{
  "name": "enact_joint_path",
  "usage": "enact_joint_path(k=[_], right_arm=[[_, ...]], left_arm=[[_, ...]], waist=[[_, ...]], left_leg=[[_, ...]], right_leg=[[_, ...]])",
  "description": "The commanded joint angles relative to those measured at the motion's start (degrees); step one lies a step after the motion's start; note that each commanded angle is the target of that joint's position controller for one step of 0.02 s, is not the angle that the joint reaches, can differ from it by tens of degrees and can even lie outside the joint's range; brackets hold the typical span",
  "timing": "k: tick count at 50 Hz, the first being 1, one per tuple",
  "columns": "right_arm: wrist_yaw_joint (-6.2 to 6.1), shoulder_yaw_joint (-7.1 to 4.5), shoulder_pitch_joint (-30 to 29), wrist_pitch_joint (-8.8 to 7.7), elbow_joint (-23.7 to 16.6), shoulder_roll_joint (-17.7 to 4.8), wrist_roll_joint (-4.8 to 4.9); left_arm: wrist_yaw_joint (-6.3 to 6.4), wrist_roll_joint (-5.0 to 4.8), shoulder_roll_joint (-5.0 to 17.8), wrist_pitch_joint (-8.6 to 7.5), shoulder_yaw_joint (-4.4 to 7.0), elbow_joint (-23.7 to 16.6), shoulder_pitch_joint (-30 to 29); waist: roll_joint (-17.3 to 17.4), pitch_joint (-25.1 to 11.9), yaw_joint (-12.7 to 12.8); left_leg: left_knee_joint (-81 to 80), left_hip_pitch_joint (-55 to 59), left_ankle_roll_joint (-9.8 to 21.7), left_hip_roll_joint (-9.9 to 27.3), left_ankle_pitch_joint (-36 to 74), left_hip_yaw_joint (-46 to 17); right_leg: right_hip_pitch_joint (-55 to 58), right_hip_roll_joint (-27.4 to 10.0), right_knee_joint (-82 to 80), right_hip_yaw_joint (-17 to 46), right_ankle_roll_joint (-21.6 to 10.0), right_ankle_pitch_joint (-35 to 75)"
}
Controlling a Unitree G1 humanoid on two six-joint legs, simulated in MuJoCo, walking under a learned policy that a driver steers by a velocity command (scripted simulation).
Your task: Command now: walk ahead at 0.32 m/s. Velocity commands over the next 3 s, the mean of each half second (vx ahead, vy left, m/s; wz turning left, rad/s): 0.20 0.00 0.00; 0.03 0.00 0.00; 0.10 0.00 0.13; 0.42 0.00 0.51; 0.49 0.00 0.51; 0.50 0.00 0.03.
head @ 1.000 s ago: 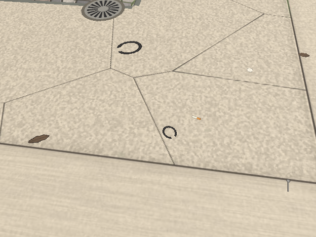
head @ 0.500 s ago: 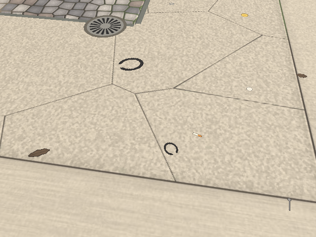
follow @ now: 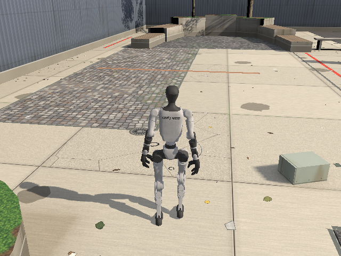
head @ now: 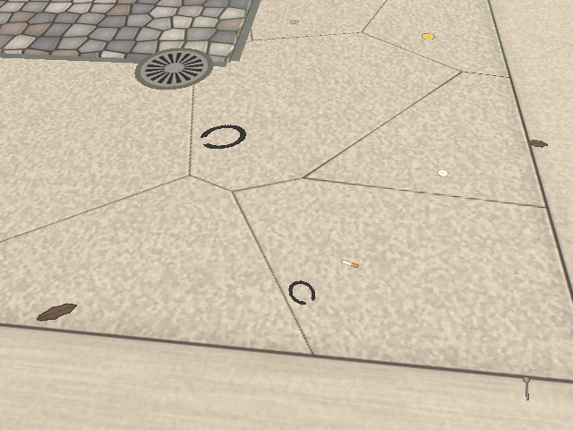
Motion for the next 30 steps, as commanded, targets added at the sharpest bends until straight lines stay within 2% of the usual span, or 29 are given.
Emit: enact_joint_path(k=[1, 2, 3, 4, 5, 6, 7, 8, 9, 10, 11, 13, 16, 18, 21, 23, 24, 25, 26, 27, 28, 29, 30], right_arm=[[0.17, -1.62, 0.6, -1.53, -1.4, -7.7, 0.12], [0.27, -1.68, -1.2, -1.65, -1.8, -7.8, 0.52], [0.44, -1.60, -2.2, -1.86, -2.2, -7.5, 0.58], [0.77, -1.04, -3.0, -2.49, -2.9, -5.9, 0.32], [1.34, 0.32, -3.4, -2.97, -5.6, -1.0, 0.63], [1.32, -0.82, -4.5, -2.70, -6.2, -4.7, -0.52], [1.41, -0.83, -5.0, -2.33, -5.9, -4.0, -0.76], [1.64, -0.27, -4.5, -2.42, -5.1, -2.0, -0.52], [1.70, -0.24, -3.9, -2.37, -4.6, -1.3, -0.33], [1.71, -0.36, -3.7, -1.91, -4.5, -1.7, -0.60], [1.77, -0.42, -3.2, -1.38, -4.2, -1.7, -0.61], [1.72, -0.55, -4.1, -0.47, -4.5, -1.9, -0.04], [1.18, 0.23, -9.2, 0.23, -5.7, -0.5, 0.54], [0.67, 0.66, -11.7, 0.39, -6.2, -0.4, 0.76], [0.15, 0.75, -11.7, 0.33, -5.6, -1.2, 0.83], [-0.19, 0.71, -9.1, -0.21, -4.4, -1.2, 0.56], [-0.40, 0.45, -6.5, -0.84, -3.6, -2.5, 0.31], [-0.56, -0.31, -2.3, -1.56, -2.9, -6.2, -0.10], [-0.65, -0.09, -1.4, -1.29, -2.3, -6.4, 0.21], [-0.40, 0.92, -1.9, -0.84, -2.6, -2.9, 0.92], [-0.40, 1.15, -4.6, -0.63, -2.9, -2.6, 0.66], [-0.70, 1.20, -7.7, -0.22, -3.5, -3.0, 0.25], [-1.21, 1.42, -9.6, 0.11, -3.9, -2.9, 0.06]], left_arm=[[-0.74, -0.74, 3.5, -2.36, 1.09, -5.4, -5.4], [-0.81, -0.95, 2.7, -2.53, 1.17, -4.3, -1.2], [-0.61, -1.09, 3.0, -2.62, 1.72, -2.1, 4.9], [0.03, -0.75, 5.7, -2.99, 2.90, 0.1, 12.8], [0.88, -0.10, 12.1, -3.13, 4.39, 1.2, 20.8], [0.99, -0.33, 11.3, -2.30, 3.97, 2.5, 21.7], [1.05, -0.29, 9.0, -2.24, 3.12, 0.4, 14.6], [0.88, -0.42, 7.2, -2.70, 2.57, -1.3, 9.9], [0.89, -0.45, 6.0, -3.07, 1.98, -2.0, 7.4], [1.02, -0.56, 4.5, -3.44, 1.29, -2.1, 6.5], [1.17, -0.45, 3.9, -3.66, 0.85, -1.8, 6.7], [1.61, -0.48, 3.7, -3.83, 0.13, -0.6, 8.6], [2.34, -0.44, 3.5, -3.42, -0.87, 0.1, 8.8], [2.65, -0.42, 3.4, -3.03, -1.26, 0.8, 9.6], [2.78, -0.61, 3.0, -2.50, -1.55, 1.8, 10.5], [2.77, -0.98, 3.2, -2.23, -1.55, 1.9, 8.8], [2.64, -0.95, 3.5, -2.29, -1.43, 2.1, 9.3], [2.66, -0.93, 3.6, -2.37, -1.31, 1.6, 11.0], [2.64, -2.32, -0.9, -1.21, -1.86, 3.8, 19.0], [3.00, -2.14, 0.3, 0.27, -1.37, 4.1, 16.5], [3.01, -1.18, 1.0, 0.93, -0.91, 3.0, 12.5], [2.76, -0.51, 0.2, 1.38, -0.89, 2.7, 9.9], [2.52, -0.39, -0.5, 1.83, -0.90, 2.7, 9.1]], waist=[[4.7, 11.1, 1.0], [4.3, 10.2, 3.4], [2.6, 8.5, 6.0], [-3.0, 5.2, 9.3], [-18.8, 1.0, 11.0], [-15.7, 2.7, 9.3], [-6.5, 6.5, 5.1], [-2.6, 7.0, 3.3], [-1.5, 6.1, 1.6], [-2.6, 5.2, 0.8], [-4.0, 4.1, 0.3], [-5.7, 3.2, -0.4], [-6.7, 3.5, 0.0], [-8.0, 3.1, 0.9], [-7.9, 3.0, 1.3], [-5.8, 3.4, -0.7], [-3.3, 2.1, -1.7], [0.0, -1.7, -1.4], [7.9, -7.1, 0.9], [9.1, -7.5, -0.8], [7.2, -2.2, -0.2], [4.8, 0.0, 0.6], [3.7, 2.1, 1.8]], left_leg=[[-11.2, -5.7, 9.6, 15.4, -6.5, -14.7], [-8.4, -10.7, 8.5, 13.7, -4.1, -11.5], [-3.3, -16.5, 7.2, 11.3, -0.1, -8.6], [8.1, -23.0, 5.3, 7.7, 4.9, -3.8], [28.8, -33.1, 1.4, -0.4, -3.8, 5.0], [40.5, -36.8, 1.5, -1.2, -12.8, 1.8], [45.3, -37.1, 2.0, 2.5, -9.1, -1.0], [45.2, -34.5, 1.7, 4.0, -4.5, -1.6], [43.2, -31.7, 1.2, 5.1, -2.0, -1.3], [41.4, -29.5, 0.5, 5.4, -0.9, -0.4], [40.6, -27.8, -0.1, 4.6, 0.2, 0.7], [36.9, -27.4, -0.9, 3.2, 2.5, 1.8], [26.0, -25.1, -1.3, 2.0, 5.9, 3.3], [19.9, -21.7, -0.8, 1.1, 8.0, 4.5], [15.2, -17.2, 0.6, 0.7, 9.5, 4.6], [7.6, -11.3, 1.9, 0.8, 13.8, 4.3], [3.2, -5.3, 2.4, 3.2, 24.8, 1.4], [5.3, 2.7, 3.9, 9.8, 45.2, -5.1], [6.7, 7.0, 12.7, 19.1, 60.1, -13.3], [2.1, 2.6, 16.2, 22.6, 52.2, -18.9], [-1.3, -2.8, 15.8, 21.2, 40.5, -18.8], [-3.9, -6.8, 14.1, 19.3, 29.5, -17.4], [-6.0, -11.0, 12.1, 17.7, 23.4, -15.2]], right_leg=[[-5.7, -1.0, -5.1, -1.1, -0.1, 2.6], [3.1, 0.5, -9.9, -2.8, -0.3, 6.2], [13.8, 2.7, -13.2, -3.4, -0.4, 7.0], [25.3, -1.0, -16.8, 3.1, -1.4, 3.9], [32.3, -17.0, -27.7, 28.3, -6.4, -7.9], [27.7, -22.6, -30.9, 38.8, -10.1, 1.1], [22.6, -21.6, -27.8, 31.6, -10.0, 10.9], [18.4, -19.4, -26.7, 24.8, -9.4, 23.0], [16.3, -17.0, -26.6, 19.0, -8.1, 31.1], [15.4, -15.1, -26.5, 14.5, -7.0, 39.3], [15.3, -13.5, -25.6, 11.0, -6.6, 46.8], [16.2, -11.9, -24.1, 7.0, -6.0, 57.0], [15.3, -10.3, -22.8, 3.5, -5.0, 61.5], [14.8, -9.8, -21.5, 2.5, -4.6, 62.4], [14.5, -11.0, -18.7, 3.8, -4.9, 59.6], [13.1, -10.8, -14.6, 4.3, -3.9, 56.2], [11.2, -9.3, -11.3, 4.1, -2.1, 50.5], [7.4, -6.6, -5.9, 2.8, -0.6, 34.8], [4.8, -1.4, 1.0, 0.9, 0.9, 5.9], [4.7, 0.7, 5.3, 1.3, 0.9, -12.8], [2.7, 0.6, 7.1, 3.2, 1.1, -16.5], [2.8, 0.2, 7.2, 4.0, 1.6, -15.4], [4.2, -0.6, 5.1, 4.2, 2.0, -12.1]])
Next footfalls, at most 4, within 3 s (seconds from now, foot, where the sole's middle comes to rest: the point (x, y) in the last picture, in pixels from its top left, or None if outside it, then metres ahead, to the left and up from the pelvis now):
0.08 right None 0.10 -0.11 -0.78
0.48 left None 0.28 0.05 -0.78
0.70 right None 0.19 -0.15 -0.78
1.66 left None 0.45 0.10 -0.78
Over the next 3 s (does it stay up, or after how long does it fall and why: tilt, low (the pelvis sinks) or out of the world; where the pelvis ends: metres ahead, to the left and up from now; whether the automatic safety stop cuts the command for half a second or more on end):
stays up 0.93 0.36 0.01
